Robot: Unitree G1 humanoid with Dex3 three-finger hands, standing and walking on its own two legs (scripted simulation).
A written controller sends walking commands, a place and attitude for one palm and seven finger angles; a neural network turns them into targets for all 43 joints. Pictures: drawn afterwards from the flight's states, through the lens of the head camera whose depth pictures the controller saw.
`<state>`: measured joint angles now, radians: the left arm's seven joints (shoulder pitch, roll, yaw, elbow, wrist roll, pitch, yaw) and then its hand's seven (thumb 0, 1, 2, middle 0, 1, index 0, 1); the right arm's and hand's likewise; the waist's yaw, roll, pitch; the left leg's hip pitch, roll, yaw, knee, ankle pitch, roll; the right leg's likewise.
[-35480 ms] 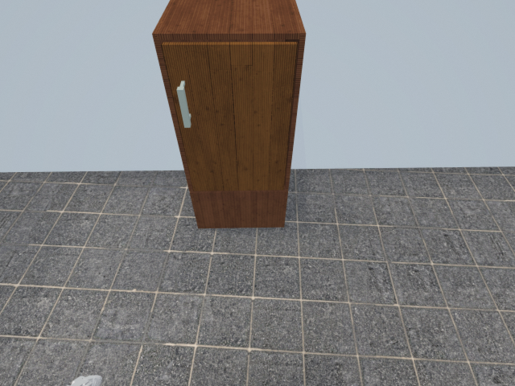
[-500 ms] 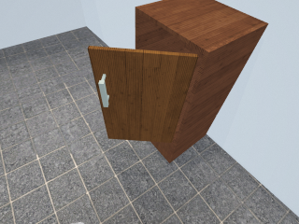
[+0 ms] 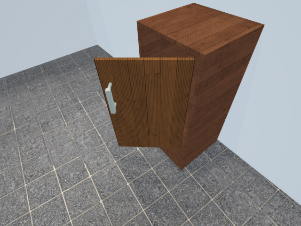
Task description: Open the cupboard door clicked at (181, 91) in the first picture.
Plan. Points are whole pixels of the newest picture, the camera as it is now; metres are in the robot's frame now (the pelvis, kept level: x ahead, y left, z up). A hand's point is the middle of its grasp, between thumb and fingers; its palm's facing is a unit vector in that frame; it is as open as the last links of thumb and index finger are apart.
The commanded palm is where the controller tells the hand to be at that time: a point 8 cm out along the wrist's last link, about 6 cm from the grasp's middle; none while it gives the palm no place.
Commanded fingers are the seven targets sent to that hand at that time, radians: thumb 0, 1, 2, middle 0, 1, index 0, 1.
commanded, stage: look again from close up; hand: left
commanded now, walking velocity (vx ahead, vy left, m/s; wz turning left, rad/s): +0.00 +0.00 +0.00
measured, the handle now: (111, 98) +0.61 +0.21 -0.05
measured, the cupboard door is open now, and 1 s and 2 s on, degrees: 49 49 49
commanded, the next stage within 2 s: shuffle to correct the standing spot in 0.56 s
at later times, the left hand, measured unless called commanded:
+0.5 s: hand out of the picture +0.04 +0.18 -0.17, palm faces -0.04 -0.98 -0.20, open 7.4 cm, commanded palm none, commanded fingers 0.00 0.90 0.90 -0.20 -0.30 -0.20 -0.30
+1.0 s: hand out of the picture +0.04 +0.17 -0.18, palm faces +0.01 -0.98 -0.18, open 7.4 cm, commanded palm none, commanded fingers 0.00 0.90 0.90 -0.20 -0.30 -0.20 -0.30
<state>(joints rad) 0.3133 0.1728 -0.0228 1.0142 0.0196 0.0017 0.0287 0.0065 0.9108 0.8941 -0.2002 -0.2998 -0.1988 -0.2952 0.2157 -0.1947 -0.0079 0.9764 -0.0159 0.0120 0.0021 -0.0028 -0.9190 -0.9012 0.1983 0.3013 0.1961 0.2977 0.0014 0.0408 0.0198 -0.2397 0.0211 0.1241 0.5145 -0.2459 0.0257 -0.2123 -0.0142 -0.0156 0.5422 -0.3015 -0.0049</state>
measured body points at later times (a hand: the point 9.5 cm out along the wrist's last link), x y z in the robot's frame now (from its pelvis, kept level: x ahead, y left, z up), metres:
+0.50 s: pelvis +0.01 +0.00 +0.00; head +0.03 +0.00 +0.45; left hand +0.04 +0.23 -0.15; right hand +0.00 -0.22 -0.16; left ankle +0.02 +0.10 -0.73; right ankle +0.00 -0.12 -0.73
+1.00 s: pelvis +0.06 +0.00 -0.01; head +0.08 +0.01 +0.44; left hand +0.04 +0.23 -0.17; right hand +0.07 -0.23 -0.16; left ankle +0.02 +0.10 -0.73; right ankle +0.00 -0.12 -0.73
